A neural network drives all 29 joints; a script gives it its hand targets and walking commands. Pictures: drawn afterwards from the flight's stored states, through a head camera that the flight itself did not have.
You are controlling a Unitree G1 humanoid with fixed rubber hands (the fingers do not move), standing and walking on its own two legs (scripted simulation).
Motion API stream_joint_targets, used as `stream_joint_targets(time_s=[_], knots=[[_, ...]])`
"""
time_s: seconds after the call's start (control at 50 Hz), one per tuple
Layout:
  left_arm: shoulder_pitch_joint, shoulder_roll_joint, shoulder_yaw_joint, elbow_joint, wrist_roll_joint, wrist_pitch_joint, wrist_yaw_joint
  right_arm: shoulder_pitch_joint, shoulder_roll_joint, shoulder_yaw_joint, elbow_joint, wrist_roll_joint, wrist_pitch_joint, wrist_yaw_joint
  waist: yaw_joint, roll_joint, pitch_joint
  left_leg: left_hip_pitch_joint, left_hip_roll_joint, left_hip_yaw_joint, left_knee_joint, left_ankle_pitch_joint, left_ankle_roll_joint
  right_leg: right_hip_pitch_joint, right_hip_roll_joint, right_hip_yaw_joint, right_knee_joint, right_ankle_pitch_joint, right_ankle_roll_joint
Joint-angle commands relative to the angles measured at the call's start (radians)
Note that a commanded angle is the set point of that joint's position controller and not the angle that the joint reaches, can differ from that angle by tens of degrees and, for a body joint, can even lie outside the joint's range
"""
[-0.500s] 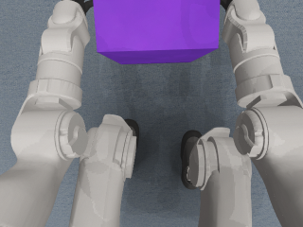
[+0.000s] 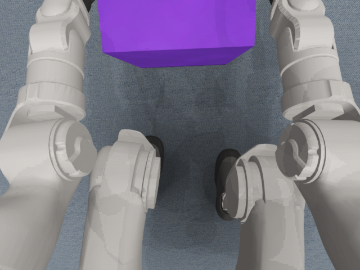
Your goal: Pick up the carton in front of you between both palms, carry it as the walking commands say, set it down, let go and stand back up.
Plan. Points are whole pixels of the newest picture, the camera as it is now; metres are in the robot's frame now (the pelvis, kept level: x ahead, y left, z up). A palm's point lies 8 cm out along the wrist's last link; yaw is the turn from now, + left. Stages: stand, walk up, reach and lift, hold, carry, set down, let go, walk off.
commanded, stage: set down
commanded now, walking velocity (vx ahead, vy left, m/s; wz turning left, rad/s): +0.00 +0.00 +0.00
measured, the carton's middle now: (179, 3) +0.55 +0.06 -0.24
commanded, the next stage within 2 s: let go in 1.50 s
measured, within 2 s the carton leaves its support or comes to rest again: neither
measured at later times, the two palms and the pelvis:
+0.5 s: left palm out of the picture +0.53 +0.25 -0.17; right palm out of the picture +0.58 -0.14 -0.17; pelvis +0.01 +0.00 +0.00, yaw +0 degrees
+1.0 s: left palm out of the picture +0.54 +0.25 +0.00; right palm out of the picture +0.59 -0.13 +0.00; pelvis +0.01 +0.01 +0.11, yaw +0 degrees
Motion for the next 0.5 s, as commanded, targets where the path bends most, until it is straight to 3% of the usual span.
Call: stream_joint_targets(time_s=[0.0,0.1,0.14,0.16,0.2,0.22,0.24,0.3,0.36,0.42,0.48], knots=[[-0.342,-0.716,-0.243,0.051,-0.025,0.028,-0.184,-0.300,0.667,0.214,0.060,0.015,0.031,0.165,0.009,-0.071,-0.714,0.321,-0.053,0.032,-0.156,0.119,0.029,0.339,0.036,-0.003,-0.210,0.106,-0.037],[-0.316,-0.656,-0.211,0.063,-0.014,0.016,-0.170,-0.296,0.590,0.206,0.038,0.002,0.021,0.153,0.007,-0.073,-0.722,0.340,-0.043,0.040,-0.146,0.126,0.014,0.399,0.028,0.000,-0.207,0.118,-0.024],[-0.283,-0.542,-0.172,0.077,-0.008,-0.001,-0.141,-0.281,0.482,0.185,0.039,-0.002,0.008,0.127,0.012,-0.074,-0.745,0.363,-0.033,0.048,-0.145,0.135,0.001,0.438,0.019,-0.006,-0.206,0.131,-0.011],[-0.249,-0.420,-0.131,0.085,0.000,-0.015,-0.110,-0.257,0.356,0.154,0.043,-0.009,-0.003,0.099,0.013,-0.072,-0.762,0.384,-0.024,0.052,-0.145,0.142,-0.007,0.458,0.012,-0.007,-0.205,0.140,-0.003],[-0.182,-0.041,-0.042,0.068,0.009,-0.067,-0.005,-0.203,-0.022,0.099,0.030,-0.015,-0.042,0.006,0.018,-0.067,-0.826,0.449,-0.009,0.056,-0.149,0.165,-0.022,0.503,-0.004,-0.006,-0.201,0.166,0.017],[-0.193,0.129,-0.033,0.043,-0.014,-0.101,0.055,-0.223,-0.190,0.100,0.002,0.015,-0.068,-0.047,0.022,-0.063,-0.899,0.485,-0.006,0.057,-0.147,0.203,-0.028,0.537,-0.007,-0.001,-0.197,0.203,0.023],[-0.231,0.202,-0.051,0.036,-0.051,-0.126,0.095,-0.280,-0.247,0.120,-0.009,0.067,-0.082,-0.080,0.036,-0.067,-0.983,0.497,-0.008,0.061,-0.138,0.258,-0.024,0.570,-0.011,0.001,-0.184,0.252,0.029],[-0.295,0.270,-0.121,0.037,-0.157,-0.170,0.140,-0.368,-0.279,0.211,-0.033,0.201,-0.111,-0.110,0.062,-0.094,-1.142,0.498,0.005,0.052,-0.117,0.403,-0.007,0.606,-0.027,0.016,-0.153,0.397,0.034],[-0.301,0.269,-0.197,0.048,-0.228,-0.185,0.145,-0.369,-0.251,0.305,-0.014,0.300,-0.118,-0.097,0.089,-0.098,-1.216,0.529,0.013,0.047,-0.114,0.457,-0.001,0.613,-0.037,0.022,-0.131,0.429,0.030],[-0.264,0.253,-0.237,0.063,-0.270,-0.181,0.142,-0.331,-0.245,0.338,0.008,0.344,-0.117,-0.083,0.095,-0.094,-1.260,0.583,0.015,0.042,-0.128,0.482,0.001,0.587,-0.038,0.011,-0.135,0.415,0.027],[-0.234,0.250,-0.247,0.042,-0.285,-0.170,0.145,-0.288,-0.266,0.321,0.007,0.338,-0.113,-0.084,0.082,-0.079,-1.339,0.666,0.011,0.043,-0.151,0.499,0.001,0.570,-0.031,-0.012,-0.154,0.390,0.023]])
